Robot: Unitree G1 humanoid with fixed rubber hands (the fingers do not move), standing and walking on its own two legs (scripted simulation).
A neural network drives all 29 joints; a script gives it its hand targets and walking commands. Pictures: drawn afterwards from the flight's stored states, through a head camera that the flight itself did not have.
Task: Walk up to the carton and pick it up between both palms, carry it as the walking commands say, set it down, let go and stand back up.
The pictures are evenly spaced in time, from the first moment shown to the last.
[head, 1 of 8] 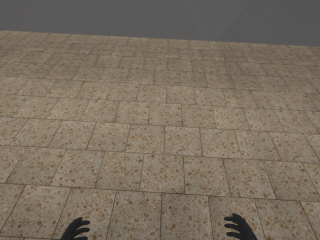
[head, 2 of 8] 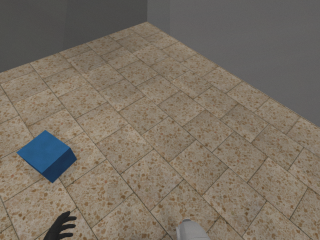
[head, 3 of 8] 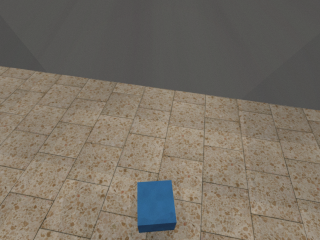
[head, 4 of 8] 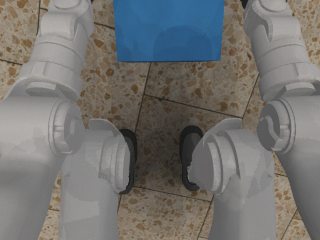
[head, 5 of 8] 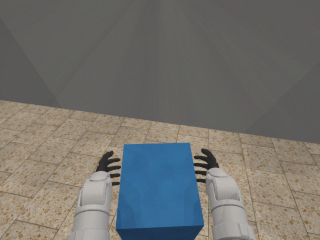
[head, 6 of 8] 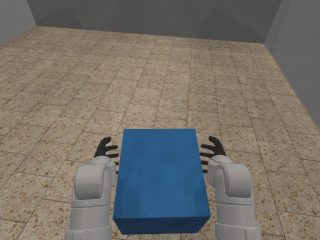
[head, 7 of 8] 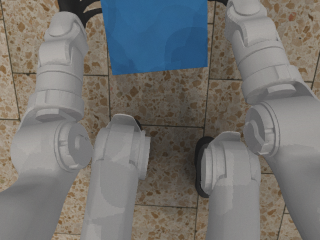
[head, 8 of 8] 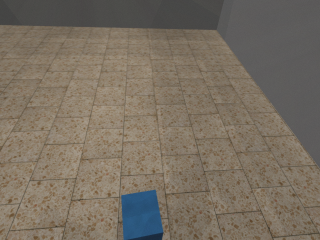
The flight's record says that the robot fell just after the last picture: no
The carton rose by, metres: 0.70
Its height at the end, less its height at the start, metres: +0.00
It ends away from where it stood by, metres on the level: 1.92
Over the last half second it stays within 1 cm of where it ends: yes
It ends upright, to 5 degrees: yes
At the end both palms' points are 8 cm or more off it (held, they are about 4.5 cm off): yes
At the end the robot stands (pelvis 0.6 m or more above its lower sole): yes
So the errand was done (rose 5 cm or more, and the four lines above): yes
